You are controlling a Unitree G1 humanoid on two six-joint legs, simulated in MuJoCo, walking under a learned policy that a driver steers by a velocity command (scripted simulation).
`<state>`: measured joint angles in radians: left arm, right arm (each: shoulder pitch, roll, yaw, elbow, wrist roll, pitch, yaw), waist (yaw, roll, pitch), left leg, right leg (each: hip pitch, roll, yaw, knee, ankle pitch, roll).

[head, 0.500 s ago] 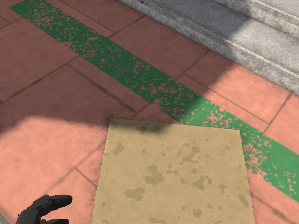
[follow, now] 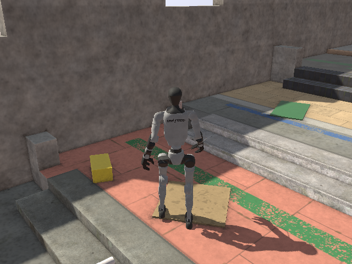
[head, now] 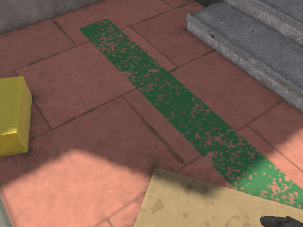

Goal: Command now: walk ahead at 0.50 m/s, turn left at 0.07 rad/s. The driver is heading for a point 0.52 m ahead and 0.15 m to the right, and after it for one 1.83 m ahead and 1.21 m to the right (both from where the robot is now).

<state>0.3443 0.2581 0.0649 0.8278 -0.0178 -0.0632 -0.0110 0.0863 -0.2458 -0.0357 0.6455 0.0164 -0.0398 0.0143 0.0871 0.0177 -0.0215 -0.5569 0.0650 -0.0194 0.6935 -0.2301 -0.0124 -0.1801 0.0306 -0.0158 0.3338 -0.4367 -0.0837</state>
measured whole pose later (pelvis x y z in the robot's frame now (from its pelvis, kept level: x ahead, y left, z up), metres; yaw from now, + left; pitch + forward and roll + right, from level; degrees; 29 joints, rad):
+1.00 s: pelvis +0.48 -0.07 +0.00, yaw -29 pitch +4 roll +0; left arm 0.24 0.29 0.08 0.68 -0.02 0.03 0.03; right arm 0.05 -0.27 -0.03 0.67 -0.01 -0.06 -0.01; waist 0.06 0.02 0.02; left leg -0.58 -0.01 -0.11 0.63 -0.10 -0.07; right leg -0.27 0.16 0.18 0.53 -0.29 -0.08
